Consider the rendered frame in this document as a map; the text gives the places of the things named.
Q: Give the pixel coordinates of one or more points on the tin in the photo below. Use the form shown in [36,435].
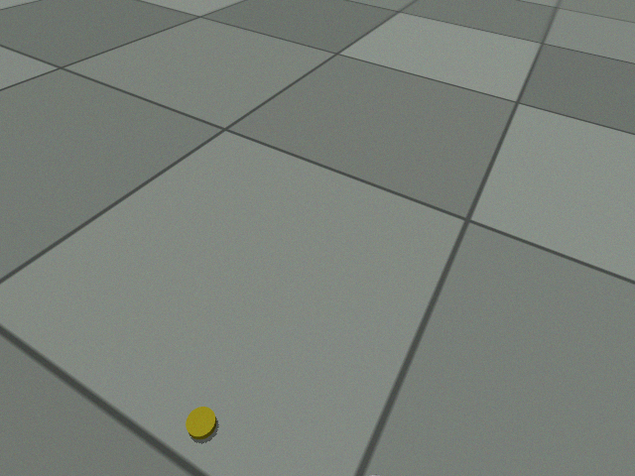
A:
[201,423]

